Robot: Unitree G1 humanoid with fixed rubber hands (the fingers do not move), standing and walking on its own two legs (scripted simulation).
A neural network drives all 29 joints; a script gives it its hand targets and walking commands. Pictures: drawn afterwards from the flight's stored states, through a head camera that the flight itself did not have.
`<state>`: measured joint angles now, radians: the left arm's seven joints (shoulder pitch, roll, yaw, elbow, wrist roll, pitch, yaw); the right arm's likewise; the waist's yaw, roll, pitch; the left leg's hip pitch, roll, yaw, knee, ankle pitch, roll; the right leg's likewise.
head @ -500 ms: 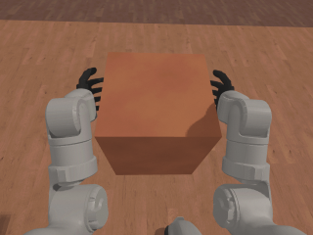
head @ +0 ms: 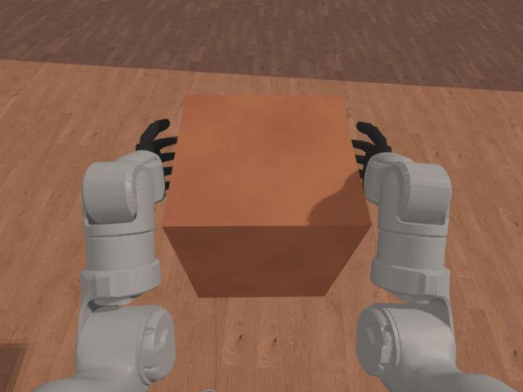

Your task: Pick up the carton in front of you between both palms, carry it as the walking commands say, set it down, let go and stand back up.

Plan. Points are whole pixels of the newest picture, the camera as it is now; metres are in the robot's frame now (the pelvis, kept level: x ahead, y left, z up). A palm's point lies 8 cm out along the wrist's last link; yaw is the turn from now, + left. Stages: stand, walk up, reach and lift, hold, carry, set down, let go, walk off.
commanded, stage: carry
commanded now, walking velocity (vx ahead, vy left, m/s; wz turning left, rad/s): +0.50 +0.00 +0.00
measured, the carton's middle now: (262, 206) +0.38 +0.01 +0.10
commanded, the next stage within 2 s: none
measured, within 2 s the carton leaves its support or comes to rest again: neither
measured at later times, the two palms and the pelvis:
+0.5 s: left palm (194, 60) +0.64 +0.14 +0.19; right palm (356, 67) +0.65 -0.16 +0.19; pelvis +0.27 -0.02 +0.02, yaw +2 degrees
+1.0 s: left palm (200, 0) +0.91 +0.17 +0.20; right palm (328, 6) +0.90 -0.13 +0.21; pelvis +0.53 +0.03 +0.04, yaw +0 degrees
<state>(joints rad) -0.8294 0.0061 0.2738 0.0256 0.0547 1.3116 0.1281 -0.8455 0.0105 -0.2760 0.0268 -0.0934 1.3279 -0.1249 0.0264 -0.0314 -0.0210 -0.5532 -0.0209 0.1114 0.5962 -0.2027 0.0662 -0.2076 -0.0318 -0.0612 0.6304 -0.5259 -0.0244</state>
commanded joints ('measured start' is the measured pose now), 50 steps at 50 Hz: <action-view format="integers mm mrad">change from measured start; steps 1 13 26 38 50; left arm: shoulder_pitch -706 -619 -704 -744 -737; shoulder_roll -1038 -979 -1067 -1034 -1055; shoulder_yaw -664 -621 -617 -677 -593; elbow -46 -83 32 -157 20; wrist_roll -433 -314 -405 -476 -390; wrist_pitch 14 -5 -5 1 2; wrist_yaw -246 -168 -234 -235 -230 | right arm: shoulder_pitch -590 -757 -733 -642 -747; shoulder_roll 932 1027 1040 965 1070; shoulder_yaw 593 697 622 631 633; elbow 39 -203 13 -75 -8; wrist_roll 378 523 441 367 469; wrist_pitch -11 -21 -10 -16 -23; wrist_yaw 211 236 238 169 237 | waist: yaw -102 -103 49 47 -96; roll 369 134 -130 -80 119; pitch -632 -477 -513 -458 -515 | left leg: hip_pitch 871 767 -232 -222 779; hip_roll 377 255 -14 59 318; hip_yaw -729 -313 -160 -55 -580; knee -207 -195 824 321 -140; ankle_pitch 50 359 -287 -51 230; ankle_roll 196 184 -10 -38 215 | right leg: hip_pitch -413 -652 451 329 -619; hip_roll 95 -8 -276 -194 30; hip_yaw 16 21 592 220 104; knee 538 425 -190 -237 789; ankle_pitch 61 174 509 657 34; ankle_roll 5 4 -279 -216 -26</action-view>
